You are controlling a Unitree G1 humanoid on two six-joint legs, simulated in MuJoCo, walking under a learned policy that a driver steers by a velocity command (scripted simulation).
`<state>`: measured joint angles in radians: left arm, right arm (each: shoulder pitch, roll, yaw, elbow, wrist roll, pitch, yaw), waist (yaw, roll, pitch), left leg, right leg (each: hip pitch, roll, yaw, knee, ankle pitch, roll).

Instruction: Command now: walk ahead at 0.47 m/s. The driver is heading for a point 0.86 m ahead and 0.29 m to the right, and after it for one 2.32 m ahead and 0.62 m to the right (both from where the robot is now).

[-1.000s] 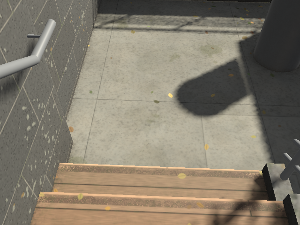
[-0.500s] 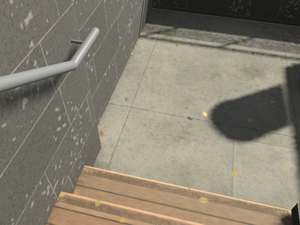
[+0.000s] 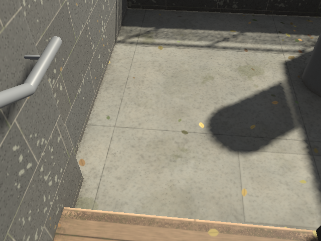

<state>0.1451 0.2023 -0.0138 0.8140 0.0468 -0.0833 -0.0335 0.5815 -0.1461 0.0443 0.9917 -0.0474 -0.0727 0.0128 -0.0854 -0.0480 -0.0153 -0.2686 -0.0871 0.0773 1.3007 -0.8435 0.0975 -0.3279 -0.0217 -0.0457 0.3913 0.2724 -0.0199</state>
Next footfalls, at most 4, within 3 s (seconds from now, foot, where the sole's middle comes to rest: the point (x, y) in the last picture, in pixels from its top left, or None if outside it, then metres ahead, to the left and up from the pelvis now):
0.48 left None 0.38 0.17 -0.99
1.12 right None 0.65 -0.14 -1.17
1.52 left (157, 193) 1.06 -0.03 -1.34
1.92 right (208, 187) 1.08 -0.38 -1.34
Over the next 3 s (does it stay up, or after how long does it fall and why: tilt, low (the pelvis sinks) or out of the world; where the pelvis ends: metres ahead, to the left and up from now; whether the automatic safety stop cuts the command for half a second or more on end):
stays up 1.53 -0.41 -0.58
